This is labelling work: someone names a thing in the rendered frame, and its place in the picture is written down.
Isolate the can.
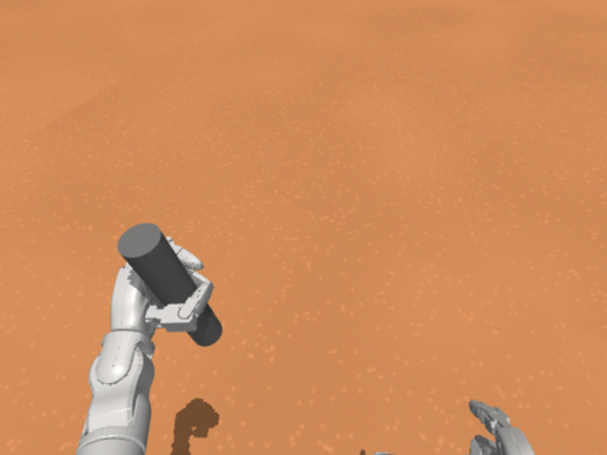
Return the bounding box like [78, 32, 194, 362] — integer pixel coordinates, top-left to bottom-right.
[118, 223, 222, 347]

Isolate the right robot hand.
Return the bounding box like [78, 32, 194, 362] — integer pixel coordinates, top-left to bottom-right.
[466, 400, 536, 455]

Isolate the left robot hand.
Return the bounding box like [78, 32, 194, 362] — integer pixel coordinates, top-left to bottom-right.
[111, 236, 214, 339]

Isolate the left robot arm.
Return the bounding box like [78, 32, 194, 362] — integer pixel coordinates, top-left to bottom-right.
[76, 329, 155, 455]

